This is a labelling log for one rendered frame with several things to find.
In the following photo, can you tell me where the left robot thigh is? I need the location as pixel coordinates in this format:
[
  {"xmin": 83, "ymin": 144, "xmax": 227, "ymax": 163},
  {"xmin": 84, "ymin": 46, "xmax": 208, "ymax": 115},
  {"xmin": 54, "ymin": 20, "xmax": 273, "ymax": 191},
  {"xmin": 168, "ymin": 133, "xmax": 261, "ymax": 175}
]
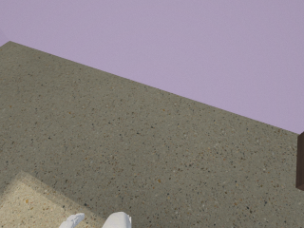
[{"xmin": 102, "ymin": 212, "xmax": 132, "ymax": 228}]

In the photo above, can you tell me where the left robot hand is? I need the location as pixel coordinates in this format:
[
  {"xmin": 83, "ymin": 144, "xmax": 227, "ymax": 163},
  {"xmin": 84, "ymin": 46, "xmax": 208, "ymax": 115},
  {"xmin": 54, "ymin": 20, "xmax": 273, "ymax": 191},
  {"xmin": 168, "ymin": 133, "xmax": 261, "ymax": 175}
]
[{"xmin": 59, "ymin": 213, "xmax": 85, "ymax": 228}]

